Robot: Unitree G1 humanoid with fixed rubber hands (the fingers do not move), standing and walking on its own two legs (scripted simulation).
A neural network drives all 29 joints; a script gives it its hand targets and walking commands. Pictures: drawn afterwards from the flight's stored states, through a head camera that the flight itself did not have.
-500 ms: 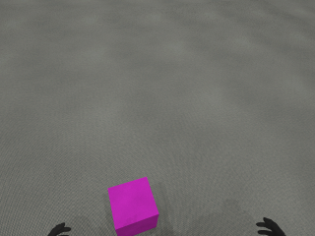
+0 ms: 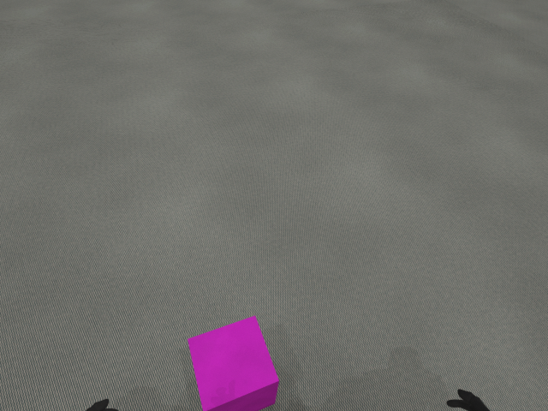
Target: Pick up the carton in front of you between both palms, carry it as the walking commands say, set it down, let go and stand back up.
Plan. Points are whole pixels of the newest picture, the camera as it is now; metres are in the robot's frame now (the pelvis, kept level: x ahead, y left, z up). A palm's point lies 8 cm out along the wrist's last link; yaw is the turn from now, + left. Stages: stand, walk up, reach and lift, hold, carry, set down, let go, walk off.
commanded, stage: stand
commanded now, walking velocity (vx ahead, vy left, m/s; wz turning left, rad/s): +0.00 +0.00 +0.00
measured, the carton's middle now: (233, 373) +0.39 +0.11 -0.65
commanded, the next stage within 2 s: none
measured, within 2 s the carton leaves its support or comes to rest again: neither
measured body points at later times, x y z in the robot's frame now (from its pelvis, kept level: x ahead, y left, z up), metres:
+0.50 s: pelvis -0.02 +0.00 +0.01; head -0.02 +0.02 +0.45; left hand +0.08 +0.30 -0.12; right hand +0.09 -0.31 -0.09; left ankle +0.00 +0.10 -0.74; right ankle -0.07 -0.15 -0.74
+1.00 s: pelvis -0.03 +0.00 +0.01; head -0.02 +0.02 +0.46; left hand +0.07 +0.31 -0.12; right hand +0.08 -0.32 -0.10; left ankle +0.00 +0.10 -0.74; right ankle -0.07 -0.15 -0.74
